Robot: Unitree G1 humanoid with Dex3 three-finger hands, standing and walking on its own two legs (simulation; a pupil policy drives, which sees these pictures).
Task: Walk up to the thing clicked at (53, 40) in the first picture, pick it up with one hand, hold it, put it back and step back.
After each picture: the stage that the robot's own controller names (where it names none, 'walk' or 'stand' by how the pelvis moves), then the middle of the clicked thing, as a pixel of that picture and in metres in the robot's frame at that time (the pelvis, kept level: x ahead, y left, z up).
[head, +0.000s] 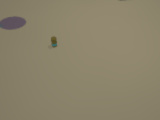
stand; (54, 42) +1.46 +0.31 -0.72
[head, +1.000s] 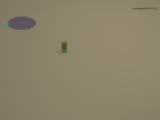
walk; (64, 47) +1.37 +0.13 -0.70
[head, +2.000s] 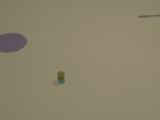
walk; (61, 77) +0.88 +0.13 -0.71
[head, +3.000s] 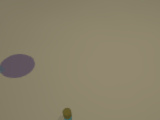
walk; (67, 114) +0.54 +0.16 -0.70
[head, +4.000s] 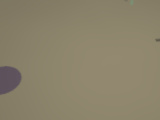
stand; out of the picture +0.39 +0.16 -0.71
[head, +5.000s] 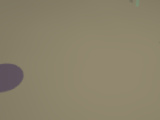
stand; out of the picture +0.37 +0.14 -0.71
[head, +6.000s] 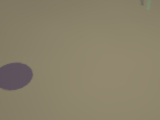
stand; out of the picture +0.37 +0.11 -0.72
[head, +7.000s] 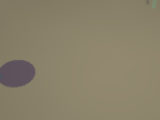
stand; out of the picture +0.37 +0.11 -0.72
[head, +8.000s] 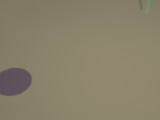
stand; out of the picture +0.35 +0.12 -0.73
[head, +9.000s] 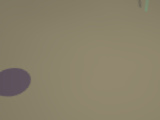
stand; out of the picture +0.34 +0.12 -0.73
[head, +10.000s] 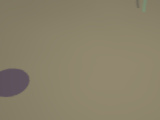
go down; out of the picture +0.34 +0.12 -0.73
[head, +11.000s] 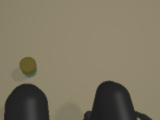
go down; (28, 67) +0.43 +0.18 -0.31
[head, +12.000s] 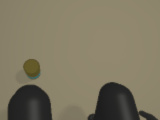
approach; (32, 69) +0.43 +0.18 -0.30
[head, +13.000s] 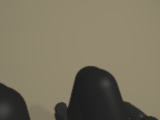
close in; out of the picture +0.41 +0.23 -0.22
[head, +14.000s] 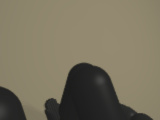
close; out of the picture +0.41 +0.24 -0.22
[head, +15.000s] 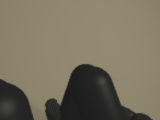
lift; out of the picture +0.38 +0.21 -0.23
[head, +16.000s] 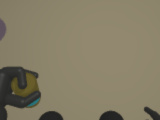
lift; (27, 91) +0.32 +0.18 -0.02
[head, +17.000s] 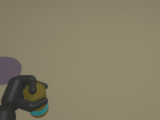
hold; (37, 100) +0.31 +0.16 -0.01
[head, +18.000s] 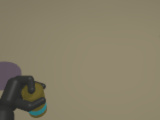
hold; (35, 100) +0.31 +0.17 -0.01
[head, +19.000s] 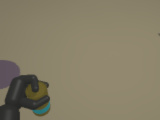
crouch; (39, 99) +0.32 +0.15 -0.02
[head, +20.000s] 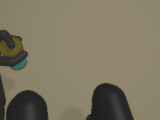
lower; (14, 54) +0.45 +0.19 -0.10
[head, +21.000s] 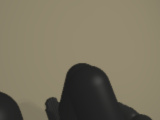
lower; out of the picture +0.43 +0.27 -0.23
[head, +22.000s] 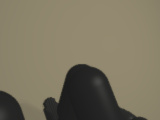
lower; out of the picture +0.43 +0.27 -0.23
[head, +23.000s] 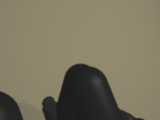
lower; out of the picture +0.43 +0.27 -0.23
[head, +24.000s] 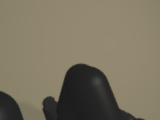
lower; out of the picture +0.43 +0.27 -0.23
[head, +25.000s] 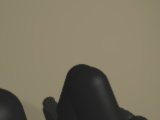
loosen; out of the picture +0.43 +0.25 -0.24
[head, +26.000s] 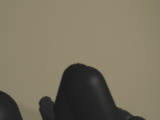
withdraw; out of the picture +0.42 +0.25 -0.24
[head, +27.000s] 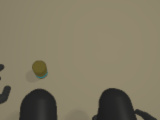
walk; (40, 70) +0.45 +0.19 -0.36
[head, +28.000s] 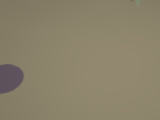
stand; out of the picture +0.37 +0.13 -0.66
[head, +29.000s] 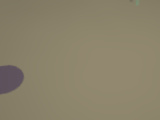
stand; out of the picture +0.39 +0.15 -0.67
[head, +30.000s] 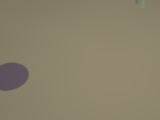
stand; out of the picture +0.39 +0.14 -0.69
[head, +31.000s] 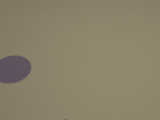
walk; out of the picture +0.41 +0.12 -0.71
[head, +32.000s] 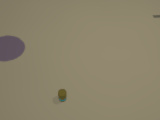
walk; (62, 95) +0.59 +0.11 -0.70
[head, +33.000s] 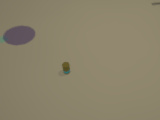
walk; (66, 68) +0.90 +0.20 -0.70
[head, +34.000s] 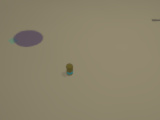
stand; (69, 69) +1.04 +0.12 -0.71
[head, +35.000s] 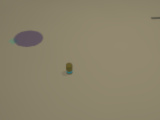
stand; (69, 68) +1.06 +0.13 -0.72
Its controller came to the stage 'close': yes
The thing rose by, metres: 0.72
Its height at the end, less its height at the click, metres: +0.00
